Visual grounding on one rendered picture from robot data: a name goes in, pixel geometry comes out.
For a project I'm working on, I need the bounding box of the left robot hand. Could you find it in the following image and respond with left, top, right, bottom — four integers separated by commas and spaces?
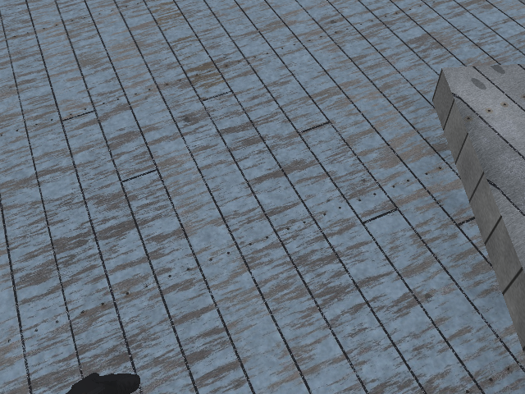
66, 373, 140, 394

